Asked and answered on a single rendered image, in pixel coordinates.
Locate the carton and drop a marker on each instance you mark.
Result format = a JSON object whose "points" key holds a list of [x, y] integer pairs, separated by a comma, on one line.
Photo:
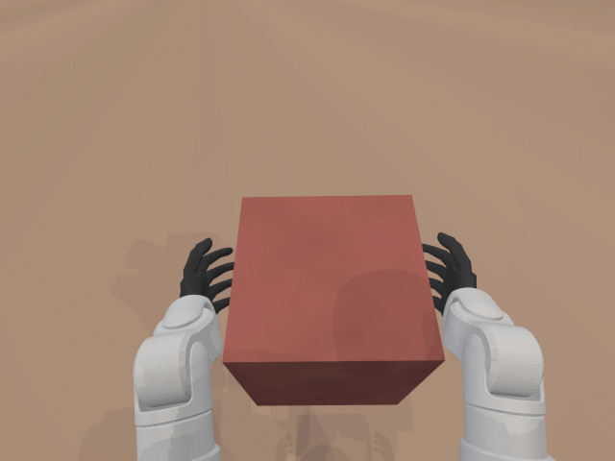
{"points": [[331, 301]]}

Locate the robot left forearm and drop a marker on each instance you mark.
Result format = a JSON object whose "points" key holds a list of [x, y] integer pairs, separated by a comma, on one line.
{"points": [[172, 387]]}

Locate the robot right forearm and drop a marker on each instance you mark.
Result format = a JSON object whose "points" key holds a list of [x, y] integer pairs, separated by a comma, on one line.
{"points": [[502, 380]]}

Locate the robot right hand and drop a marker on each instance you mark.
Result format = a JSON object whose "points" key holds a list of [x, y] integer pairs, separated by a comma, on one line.
{"points": [[457, 273]]}

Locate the robot left hand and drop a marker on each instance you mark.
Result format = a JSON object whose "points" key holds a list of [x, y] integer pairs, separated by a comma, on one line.
{"points": [[197, 279]]}

